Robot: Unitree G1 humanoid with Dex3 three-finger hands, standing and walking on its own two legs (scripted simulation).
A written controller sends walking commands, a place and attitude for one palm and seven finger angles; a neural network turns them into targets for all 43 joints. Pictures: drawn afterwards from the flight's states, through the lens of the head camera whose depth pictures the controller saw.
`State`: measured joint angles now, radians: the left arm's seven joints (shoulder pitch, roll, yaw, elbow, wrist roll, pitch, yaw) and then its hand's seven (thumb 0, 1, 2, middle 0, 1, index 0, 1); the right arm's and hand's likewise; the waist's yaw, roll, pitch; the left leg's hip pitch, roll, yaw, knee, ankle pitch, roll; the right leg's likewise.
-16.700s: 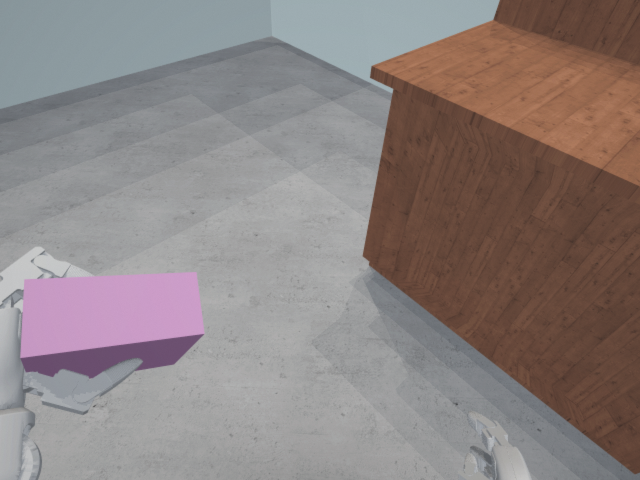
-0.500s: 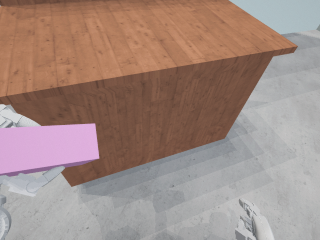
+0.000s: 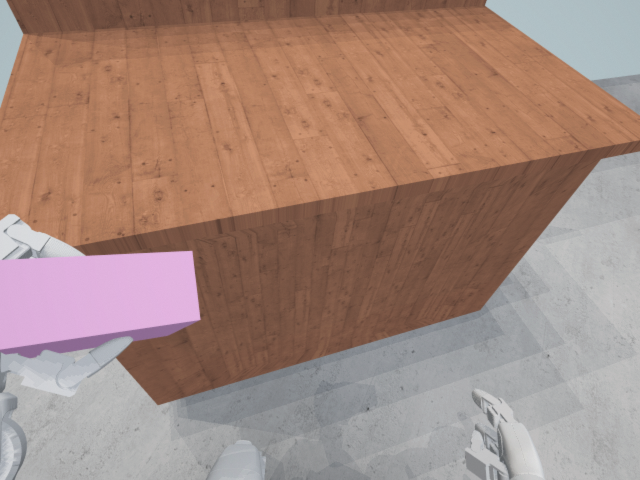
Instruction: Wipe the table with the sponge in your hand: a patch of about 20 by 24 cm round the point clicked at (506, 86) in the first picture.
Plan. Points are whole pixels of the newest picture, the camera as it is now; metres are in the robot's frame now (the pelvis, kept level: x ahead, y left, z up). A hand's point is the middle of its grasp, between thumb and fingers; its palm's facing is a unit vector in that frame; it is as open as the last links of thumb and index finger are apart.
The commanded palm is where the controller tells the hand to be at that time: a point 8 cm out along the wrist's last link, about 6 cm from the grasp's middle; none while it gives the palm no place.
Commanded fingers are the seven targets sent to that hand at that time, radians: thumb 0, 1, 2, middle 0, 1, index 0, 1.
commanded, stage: shuffle to correct the standing spot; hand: left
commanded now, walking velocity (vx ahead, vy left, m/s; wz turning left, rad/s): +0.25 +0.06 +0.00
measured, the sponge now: (130, 303) +0.23 +0.21 +0.15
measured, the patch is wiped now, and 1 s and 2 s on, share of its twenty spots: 0.00 0.00 0.00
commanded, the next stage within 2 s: come to a stop and stand still in 0.60 s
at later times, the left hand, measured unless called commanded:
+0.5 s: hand (76, 187) +0.34 +0.30 +0.18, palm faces +0.37 -0.85 -0.37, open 10.0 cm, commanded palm +0.29 +0.35 +0.19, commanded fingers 0.00 0.10 1.30 -1.20 -1.60 -1.20 -1.60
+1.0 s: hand (98, 142) +0.41 +0.31 +0.18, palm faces +0.44 -0.83 -0.36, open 10.0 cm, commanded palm +0.36 +0.35 +0.19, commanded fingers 0.00 0.10 1.30 -1.20 -1.60 -1.20 -1.60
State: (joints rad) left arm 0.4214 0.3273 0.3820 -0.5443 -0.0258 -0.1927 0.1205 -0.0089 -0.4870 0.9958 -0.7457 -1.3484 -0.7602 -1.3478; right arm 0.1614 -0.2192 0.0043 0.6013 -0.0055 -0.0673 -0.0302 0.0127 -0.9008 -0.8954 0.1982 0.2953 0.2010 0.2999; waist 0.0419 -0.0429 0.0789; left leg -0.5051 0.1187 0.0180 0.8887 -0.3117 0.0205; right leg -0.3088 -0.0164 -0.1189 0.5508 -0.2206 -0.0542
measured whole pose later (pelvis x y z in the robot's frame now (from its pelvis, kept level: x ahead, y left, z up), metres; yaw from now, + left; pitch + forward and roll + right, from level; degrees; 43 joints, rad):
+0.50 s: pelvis +0.12 +0.07 -0.01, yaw -1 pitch -1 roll -2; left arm 0.47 0.36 0.36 -0.60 -0.05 -0.20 0.14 -0.01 -0.49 1.00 -0.75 -1.34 -0.76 -1.35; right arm 0.22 -0.22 0.01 0.63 0.01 -0.06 -0.04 0.01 -0.90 -0.90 0.20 0.30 0.20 0.30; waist 0.01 0.00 0.08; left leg -0.39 0.07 0.08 0.72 -0.31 0.01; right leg -0.23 -0.04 -0.11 0.61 -0.35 0.00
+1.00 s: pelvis +0.20 +0.07 +0.00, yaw -1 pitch -1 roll -1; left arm 0.45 0.31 0.35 -0.50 -0.06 -0.12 0.16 -0.01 -0.50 1.00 -0.75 -1.34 -0.76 -1.35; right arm 0.16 -0.23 0.02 0.60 0.01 -0.05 -0.06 0.01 -0.90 -0.90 0.20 0.30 0.20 0.30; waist 0.01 0.06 0.03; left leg -0.26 0.05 0.01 0.64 -0.35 -0.02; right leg -0.27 0.02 -0.14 0.49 -0.20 -0.06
